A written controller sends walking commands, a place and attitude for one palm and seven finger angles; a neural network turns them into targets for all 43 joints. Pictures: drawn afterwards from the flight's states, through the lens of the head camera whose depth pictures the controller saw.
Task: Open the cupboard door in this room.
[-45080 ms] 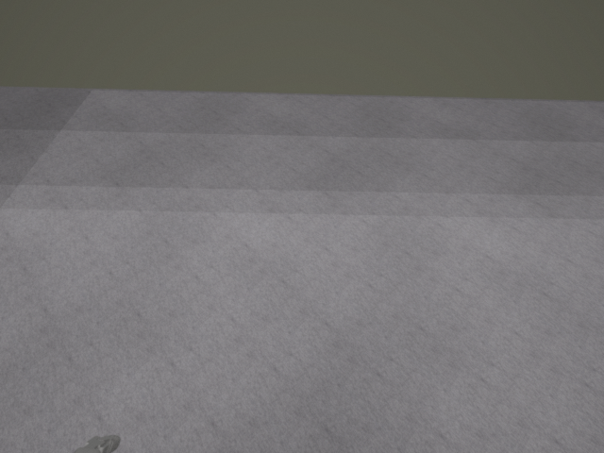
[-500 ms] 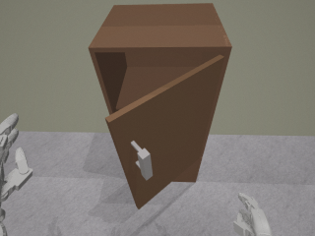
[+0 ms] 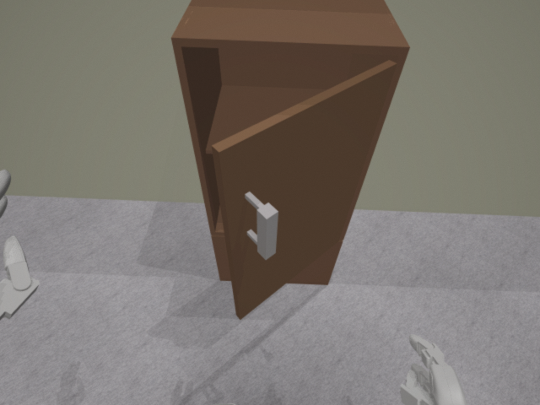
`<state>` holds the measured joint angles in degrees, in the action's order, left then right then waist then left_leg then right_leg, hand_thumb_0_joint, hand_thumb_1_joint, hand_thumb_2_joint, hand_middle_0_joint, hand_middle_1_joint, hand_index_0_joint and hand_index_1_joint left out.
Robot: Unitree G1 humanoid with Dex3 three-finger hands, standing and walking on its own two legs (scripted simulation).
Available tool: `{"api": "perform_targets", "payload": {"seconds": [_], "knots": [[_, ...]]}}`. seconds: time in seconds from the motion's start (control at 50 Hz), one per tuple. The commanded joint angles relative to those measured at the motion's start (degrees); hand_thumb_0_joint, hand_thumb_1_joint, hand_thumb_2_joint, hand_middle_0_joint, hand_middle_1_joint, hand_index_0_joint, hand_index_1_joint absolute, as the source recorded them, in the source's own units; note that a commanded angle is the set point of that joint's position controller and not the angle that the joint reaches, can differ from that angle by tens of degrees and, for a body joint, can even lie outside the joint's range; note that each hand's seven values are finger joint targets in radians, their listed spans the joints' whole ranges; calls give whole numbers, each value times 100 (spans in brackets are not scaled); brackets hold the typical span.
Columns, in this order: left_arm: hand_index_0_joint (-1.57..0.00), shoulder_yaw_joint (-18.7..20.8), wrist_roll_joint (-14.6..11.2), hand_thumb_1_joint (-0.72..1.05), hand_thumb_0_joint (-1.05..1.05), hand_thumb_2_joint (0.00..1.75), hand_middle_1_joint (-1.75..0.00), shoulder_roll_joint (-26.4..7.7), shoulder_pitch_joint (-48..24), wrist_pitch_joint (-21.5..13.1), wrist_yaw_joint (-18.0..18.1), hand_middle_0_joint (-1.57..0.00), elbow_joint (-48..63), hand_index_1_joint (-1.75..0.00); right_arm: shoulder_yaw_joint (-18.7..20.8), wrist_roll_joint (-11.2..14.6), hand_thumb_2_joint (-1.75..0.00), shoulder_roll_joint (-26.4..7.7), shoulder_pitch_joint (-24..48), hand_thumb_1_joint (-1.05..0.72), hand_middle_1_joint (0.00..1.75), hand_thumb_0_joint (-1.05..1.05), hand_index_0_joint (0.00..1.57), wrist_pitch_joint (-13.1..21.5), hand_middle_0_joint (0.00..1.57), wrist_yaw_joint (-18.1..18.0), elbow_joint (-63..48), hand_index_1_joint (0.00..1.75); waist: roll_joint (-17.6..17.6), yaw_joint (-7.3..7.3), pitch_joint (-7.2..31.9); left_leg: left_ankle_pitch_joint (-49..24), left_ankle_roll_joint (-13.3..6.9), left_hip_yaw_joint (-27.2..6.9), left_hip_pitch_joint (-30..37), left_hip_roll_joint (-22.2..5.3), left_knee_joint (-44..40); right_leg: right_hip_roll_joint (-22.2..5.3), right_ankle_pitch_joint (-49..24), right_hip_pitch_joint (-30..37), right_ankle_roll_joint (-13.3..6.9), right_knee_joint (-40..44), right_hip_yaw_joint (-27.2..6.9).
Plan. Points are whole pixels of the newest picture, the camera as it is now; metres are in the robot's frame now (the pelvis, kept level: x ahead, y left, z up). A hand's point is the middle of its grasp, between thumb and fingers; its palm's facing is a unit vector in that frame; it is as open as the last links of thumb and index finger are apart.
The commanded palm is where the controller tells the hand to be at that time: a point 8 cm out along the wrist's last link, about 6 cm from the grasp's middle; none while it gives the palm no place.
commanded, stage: step back with the hand held close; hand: left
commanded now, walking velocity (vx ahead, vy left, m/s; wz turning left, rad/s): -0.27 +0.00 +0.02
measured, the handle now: (259, 225) +0.40 +0.05 +0.02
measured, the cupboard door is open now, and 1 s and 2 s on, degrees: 42 42 42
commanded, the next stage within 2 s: stop stepping back and stand still in 0.52 s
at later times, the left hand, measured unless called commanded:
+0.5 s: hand out of the picture +0.12 +0.28 +0.18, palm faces +0.49 -0.77 -0.42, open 7.4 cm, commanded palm +0.06 +0.31 +0.19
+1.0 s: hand out of the picture +0.02 +0.26 +0.18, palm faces +0.42 -0.79 -0.45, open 7.4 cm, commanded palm -0.01 +0.29 +0.19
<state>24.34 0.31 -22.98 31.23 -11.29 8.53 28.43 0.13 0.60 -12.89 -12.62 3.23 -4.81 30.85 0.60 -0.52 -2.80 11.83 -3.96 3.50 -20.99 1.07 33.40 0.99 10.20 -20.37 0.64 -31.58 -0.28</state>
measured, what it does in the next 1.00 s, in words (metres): walks backwards: right foot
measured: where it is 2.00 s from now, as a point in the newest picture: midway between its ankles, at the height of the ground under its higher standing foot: outside the picture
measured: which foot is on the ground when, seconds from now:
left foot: down 0.00-0.84, up 0.86-1.00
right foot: down 0.00-0.28, up 0.30-0.58, down 0.60-1.00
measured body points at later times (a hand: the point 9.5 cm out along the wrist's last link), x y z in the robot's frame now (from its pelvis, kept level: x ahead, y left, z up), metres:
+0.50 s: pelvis -0.08 +0.01 +0.01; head -0.06 +0.04 +0.45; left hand +0.09 +0.32 +0.21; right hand +0.10 -0.21 -0.07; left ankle +0.07 +0.08 -0.73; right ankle -0.20 -0.13 -0.67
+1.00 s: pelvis -0.17 +0.00 +0.01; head -0.19 +0.02 +0.46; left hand -0.01 +0.30 +0.20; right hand -0.08 -0.28 -0.08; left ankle -0.12 +0.11 -0.70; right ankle -0.22 -0.11 -0.73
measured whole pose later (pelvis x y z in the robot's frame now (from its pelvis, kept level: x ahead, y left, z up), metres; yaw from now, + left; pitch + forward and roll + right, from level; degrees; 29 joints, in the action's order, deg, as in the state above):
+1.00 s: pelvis -0.17 +0.00 +0.01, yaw -4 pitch +0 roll +0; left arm 25.1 -1.5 -24.0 35.0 -12.4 8.6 28.3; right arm 0.9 -0.2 -13.8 -19.8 6.7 -5.3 40.4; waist -2.8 -1.0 4.3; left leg 16.3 0.4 1.3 -24.0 -0.9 41.5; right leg 1.4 18.7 -8.9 -1.5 -27.3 -0.5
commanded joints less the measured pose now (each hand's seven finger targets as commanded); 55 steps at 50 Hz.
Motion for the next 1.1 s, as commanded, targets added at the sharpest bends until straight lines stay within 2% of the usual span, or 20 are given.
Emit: {"api": "perform_targets", "payload": {"seconds": [0.0,0.16,0.22,0.26,0.28,0.32,0.48,0.54,0.58,0.62,0.66,0.68,0.72,0.76,0.8,0.82,0.84,0.9,1.04,1.08], "knots": [[-20,835,54,90,0,90,-30,-1044,-442,-435,146,-20,1304,-30,350,-41,-90,-817,579,-90,30,0,20,439,20,-62,-850,30,588,6,527,3019,-306,-1401,-2192,-1117,-1797,13,326,2005,-3,-640,-452],[-20,710,-128,90,0,90,-30,-1094,-472,-509,240,-20,1383,-30,315,-69,-90,-608,387,-90,30,0,20,427,20,68,-490,30,-793,177,663,1217,272,-588,408,-126,839,-1274,1153,-996,-689,1286,-1632],[-20,911,-158,90,0,90,-30,-1210,-249,-531,289,-20,1442,-30,314,-55,-90,-673,519,-90,30,0,20,364,20,15,-532,30,125,150,566,1694,102,-1139,52,-535,-387,-707,1250,-856,-366,527,-990],[-20,1131,-83,90,0,90,-30,-1182,-247,-618,262,-20,1709,-30,330,-115,-90,-841,700,-90,30,0,20,470,20,-35,-676,30,1823,62,705,3514,-470,-2734,-2106,-1911,-2619,376,1029,1110,76,-2208,-109],[-20,1224,-65,90,0,90,-30,-1315,-417,-610,264,-20,1818,-30,363,-169,-90,-657,606,-90,30,0,20,545,20,-36,-620,30,1557,99,842,3019,-627,-2994,-2075,-2223,-2923,476,1397,1098,62,-3493,-241],[-20,1138,-151,90,0,90,-30,-1240,-241,-596,244,-20,1500,-30,448,-129,-90,-645,697,-90,30,0,20,647,20,39,-477,30,683,32,910,2241,-578,-2442,-1213,-2140,-2356,432,1743,405,14,-3953,-477],[-20,521,-382,90,0,90,-30,-984,-442,-480,153,-20,1580,-30,298,-161,-90,-527,599,-90,30,0,20,764,20,151,-107,30,1390,-16,1443,1248,408,-1145,803,-1400,-2768,431,2349,858,-283,-250,498],[-20,687,-423,90,0,90,-30,-1295,-507,-652,49,-20,1650,-30,273,-146,-90,-446,480,-90,30,0,20,593,20,200,18,30,354,7,1442,-594,682,-325,1930,-823,-743,-581,916,158,-690,2084,-517],[-20,1135,-406,90,0,90,-30,-1888,-741,-761,105,-20,1759,-30,126,-191,-90,-389,860,-90,30,0,20,633,20,92,-123,30,-601,-106,991,417,623,-147,1257,-364,894,-1688,-1367,-392,-824,1952,-1081],[-20,782,-369,90,0,90,-30,-1446,-874,-616,-5,-20,1520,-30,225,-79,-90,-403,646,-90,30,0,20,724,20,-19,-80,30,-1265,120,1280,-257,551,-273,1140,-173,735,-1168,-2579,288,-538,820,-253],[-20,979,-456,90,0,90,-30,-1450,-377,-273,-44,-20,1401,-30,223,-4,-90,-537,700,-90,30,0,20,617,20,-96,-288,30,59,211,1428,-2569,277,-570,2140,-389,-382,-291,-1631,41,37,-222,303],[-20,984,-492,90,0,90,-30,-1392,-283,-251,-65,-20,1399,-30,212,-8,-90,-618,787,-90,30,0,20,625,20,-66,-344,30,1165,98,1462,-2278,-11,-1325,1954,-914,-1201,242,442,221,128,-807,362],[-20,1135,-517,90,0,90,-30,-1434,154,-293,-19,-20,1276,-30,155,-93,-90,-539,785,-90,30,0,20,727,20,8,-440,30,1700,-47,1194,2098,59,-2358,594,-1334,-2954,452,2702,815,-154,-1365,109],[-20,1238,-501,90,0,90,-30,-1474,560,-267,37,-20,1497,-30,133,-145,-90,-503,762,-90,30,0,20,653,20,46,-490,30,1676,-59,978,2423,579,-1516,-417,-929,-2977,596,2437,1710,-324,-246,585],[-20,1347,-471,90,0,90,-30,-1644,1010,-263,4,-20,1583,-30,205,-70,-90,-467,705,-90,30,0,20,471,20,95,-547,30,260,-1,908,1426,697,-155,-233,30,-307,-421,2401,1008,-545,1709,-341],[-20,1300,-489,90,0,90,-30,-1678,957,-259,9,-20,1687,-30,239,-59,-90,-455,744,-90,30,0,20,397,20,99,-539,30,-1198,-29,568,827,671,-336,35,285,2002,-1771,3393,-753,-933,2693,-2354],[-20,1269,-447,90,0,90,-30,-1577,525,-234,38,-20,1724,-30,264,-107,-90,-493,585,-90,30,0,20,404,20,87,-314,30,-1236,40,220,604,637,-582,-691,70,2936,-1983,3168,-1019,-1178,2695,-2451],[-20,717,-284,90,0,90,-30,-1204,-534,-290,85,-20,1103,-30,184,-92,-90,-494,492,-90,30,0,20,633,20,-10,-142,30,-560,232,39,678,519,-468,-440,-447,1682,-1337,1821,-480,-731,1959,-1050],[-20,393,-106,90,0,90,-30,-1077,-935,-358,137,-20,902,-30,353,-18,-90,-816,394,-90,30,0,20,959,20,-131,-140,30,-79,13,798,-1957,128,-561,1523,-726,-605,-446,-1610,755,-51,461,-484],[-20,502,-113,90,0,90,-30,-1133,-782,-401,83,-20,1354,-30,191,-53,-90,-595,362,-90,30,0,20,921,20,-56,-156,30,876,50,974,-2291,112,-1014,1403,-868,-1082,-122,-431,749,57,-83,141]]}}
